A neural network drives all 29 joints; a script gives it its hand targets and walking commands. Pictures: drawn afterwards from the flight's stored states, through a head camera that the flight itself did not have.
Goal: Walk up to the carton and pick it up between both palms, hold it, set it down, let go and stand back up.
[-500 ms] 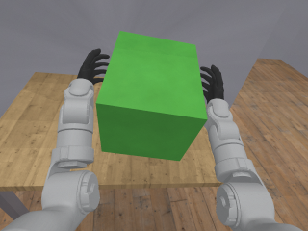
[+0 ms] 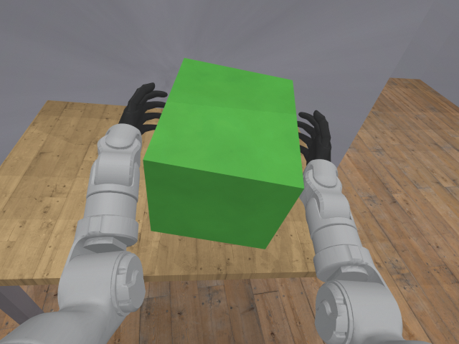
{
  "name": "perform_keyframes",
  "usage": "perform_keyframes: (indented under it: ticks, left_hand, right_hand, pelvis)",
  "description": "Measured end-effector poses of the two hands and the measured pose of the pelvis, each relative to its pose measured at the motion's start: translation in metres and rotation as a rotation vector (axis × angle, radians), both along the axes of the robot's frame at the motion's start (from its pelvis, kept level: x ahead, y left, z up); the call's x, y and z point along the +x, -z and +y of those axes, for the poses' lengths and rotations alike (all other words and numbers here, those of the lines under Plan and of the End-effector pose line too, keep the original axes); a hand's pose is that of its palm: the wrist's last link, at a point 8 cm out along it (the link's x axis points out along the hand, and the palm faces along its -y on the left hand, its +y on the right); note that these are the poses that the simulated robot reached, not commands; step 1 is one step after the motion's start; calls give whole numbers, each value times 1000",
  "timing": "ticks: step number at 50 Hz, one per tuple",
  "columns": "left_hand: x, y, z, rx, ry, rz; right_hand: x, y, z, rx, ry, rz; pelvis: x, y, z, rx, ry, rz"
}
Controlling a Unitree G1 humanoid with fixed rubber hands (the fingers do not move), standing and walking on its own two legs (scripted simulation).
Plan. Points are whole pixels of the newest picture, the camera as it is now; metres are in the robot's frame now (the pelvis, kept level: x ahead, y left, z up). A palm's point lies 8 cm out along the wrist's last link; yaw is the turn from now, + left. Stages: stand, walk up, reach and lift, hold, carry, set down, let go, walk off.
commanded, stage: set down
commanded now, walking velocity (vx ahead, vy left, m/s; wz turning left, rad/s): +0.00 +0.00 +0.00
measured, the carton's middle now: (224, 152) +0.44 -0.01 +0.11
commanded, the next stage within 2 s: none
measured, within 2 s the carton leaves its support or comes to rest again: neither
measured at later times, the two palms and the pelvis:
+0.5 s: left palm (135, 133) +0.43 +0.15 +0.16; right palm (311, 165) +0.37 -0.17 +0.15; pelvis +0.00 +0.00 +0.00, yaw -1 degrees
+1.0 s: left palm (141, 140) +0.45 +0.15 +0.13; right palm (305, 174) +0.38 -0.17 +0.12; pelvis +0.01 +0.01 +0.00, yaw -1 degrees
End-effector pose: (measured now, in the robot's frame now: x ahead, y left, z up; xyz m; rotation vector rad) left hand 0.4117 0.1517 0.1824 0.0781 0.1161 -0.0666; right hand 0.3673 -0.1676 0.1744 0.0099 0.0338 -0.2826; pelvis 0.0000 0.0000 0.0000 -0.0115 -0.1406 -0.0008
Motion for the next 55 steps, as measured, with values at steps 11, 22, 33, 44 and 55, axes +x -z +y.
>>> perform_keyframes:
  ticks: [11, 22, 33, 44, 55]
  left_hand:
    - [2, 12, -3, 8, 3, 30]
    - [10, 23, 0, -5, 32, 56]
    - [24, 34, -1, 3, 57, 83]
    - [33, 53, -1, 2, 76, 110]
    - [39, 61, -6, 6, 97, 135]
  right_hand:
    - [1, 10, -3, -10, 3, 23]
    - [0, 19, 1, 0, 32, 42]
    - [5, 33, 2, 10, 58, 65]
    - [9, 47, 2, 3, 75, 88]
    - [8, 57, -1, 7, 96, 110]
  pelvis:
    - [-2, 0, 1, -2, 7, 19]
    - [-2, -1, 2, -1, 10, 43]
    - [3, -1, 9, -2, 22, 62]
    - [10, -1, 10, -4, 23, 86]
    - [12, -1, 9, -5, 24, 102]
